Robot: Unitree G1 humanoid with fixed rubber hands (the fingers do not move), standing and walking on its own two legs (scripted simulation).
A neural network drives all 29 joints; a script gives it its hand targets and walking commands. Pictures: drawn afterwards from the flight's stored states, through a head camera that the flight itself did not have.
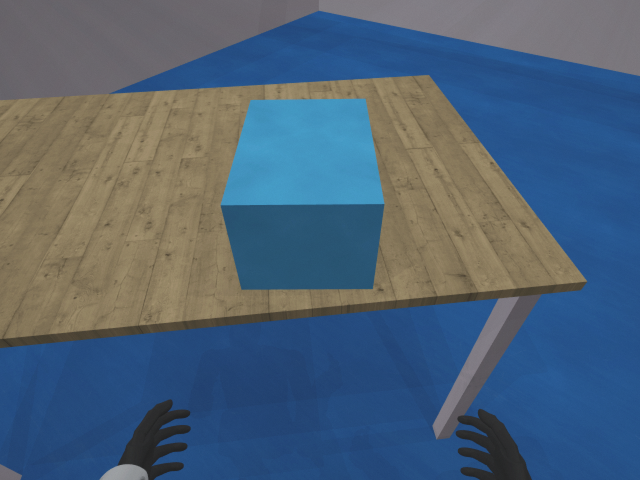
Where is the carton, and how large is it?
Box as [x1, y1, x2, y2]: [221, 99, 383, 289]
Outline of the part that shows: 250,100 221,202 221,208 241,288 372,288 383,210 383,199 365,99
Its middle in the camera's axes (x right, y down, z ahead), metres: -0.02 -0.08 +0.64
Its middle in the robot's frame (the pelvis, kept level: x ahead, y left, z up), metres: +0.55 +0.03 +0.08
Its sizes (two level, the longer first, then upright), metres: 0.288 0.202 0.169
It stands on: a table, 0.78 m high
